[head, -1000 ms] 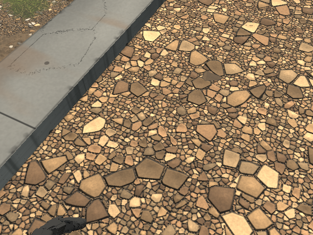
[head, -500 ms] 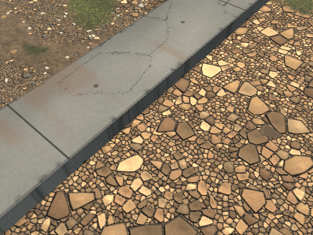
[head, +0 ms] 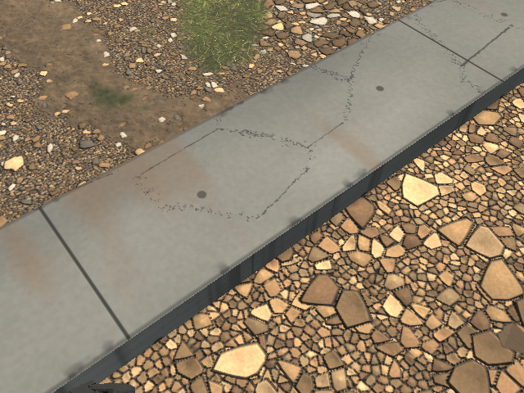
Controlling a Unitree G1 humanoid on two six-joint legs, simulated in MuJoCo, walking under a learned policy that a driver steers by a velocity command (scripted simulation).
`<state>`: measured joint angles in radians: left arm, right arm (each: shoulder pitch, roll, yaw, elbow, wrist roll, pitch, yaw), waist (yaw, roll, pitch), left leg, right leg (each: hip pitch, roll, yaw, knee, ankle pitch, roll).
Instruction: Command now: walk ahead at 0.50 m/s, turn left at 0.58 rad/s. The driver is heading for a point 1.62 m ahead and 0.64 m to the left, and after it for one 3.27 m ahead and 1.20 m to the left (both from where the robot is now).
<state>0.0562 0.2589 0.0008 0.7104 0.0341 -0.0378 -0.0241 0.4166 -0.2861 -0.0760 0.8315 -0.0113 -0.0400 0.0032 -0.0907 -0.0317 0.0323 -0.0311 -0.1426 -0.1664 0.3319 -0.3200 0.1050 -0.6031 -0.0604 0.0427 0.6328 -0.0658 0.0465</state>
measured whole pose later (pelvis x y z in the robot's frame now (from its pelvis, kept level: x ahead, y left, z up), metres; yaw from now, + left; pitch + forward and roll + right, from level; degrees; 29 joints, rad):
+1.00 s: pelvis +0.38 +0.06 +0.00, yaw +36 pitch +2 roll -1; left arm 0.15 0.24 0.04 0.71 0.03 0.06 0.02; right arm 0.31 -0.27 -0.07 0.74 -0.03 0.03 -0.02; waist -0.04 -0.02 0.05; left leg -0.30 -0.16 -0.14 0.46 -0.18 0.10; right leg -0.59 -0.03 0.03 1.07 -0.35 0.07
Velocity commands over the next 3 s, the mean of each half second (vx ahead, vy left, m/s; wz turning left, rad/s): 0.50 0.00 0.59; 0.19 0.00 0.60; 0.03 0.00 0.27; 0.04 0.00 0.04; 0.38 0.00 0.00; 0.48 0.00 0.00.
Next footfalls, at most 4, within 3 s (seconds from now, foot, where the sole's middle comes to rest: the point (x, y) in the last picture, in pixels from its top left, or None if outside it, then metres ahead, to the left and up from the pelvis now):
0.06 right None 0.21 -0.13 -0.77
0.60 left None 0.40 0.14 -0.77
1.20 right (253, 378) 0.49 -0.01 -0.77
1.56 left None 0.31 0.10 -0.77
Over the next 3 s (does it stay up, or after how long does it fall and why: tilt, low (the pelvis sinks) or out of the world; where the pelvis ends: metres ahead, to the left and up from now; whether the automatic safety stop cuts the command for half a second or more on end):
stays up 0.74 0.35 0.11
